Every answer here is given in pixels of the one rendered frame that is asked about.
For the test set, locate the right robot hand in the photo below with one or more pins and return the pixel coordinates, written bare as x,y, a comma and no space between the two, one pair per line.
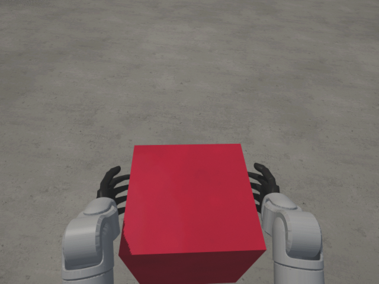
267,181

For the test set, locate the left robot hand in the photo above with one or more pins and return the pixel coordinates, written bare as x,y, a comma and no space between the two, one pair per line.
107,187

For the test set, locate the carton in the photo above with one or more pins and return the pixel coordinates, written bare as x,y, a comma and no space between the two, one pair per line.
190,215

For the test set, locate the left robot forearm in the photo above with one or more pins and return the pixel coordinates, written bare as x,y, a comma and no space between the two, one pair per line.
87,244

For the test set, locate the right robot forearm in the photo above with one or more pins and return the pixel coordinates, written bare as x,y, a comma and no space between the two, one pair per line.
297,249

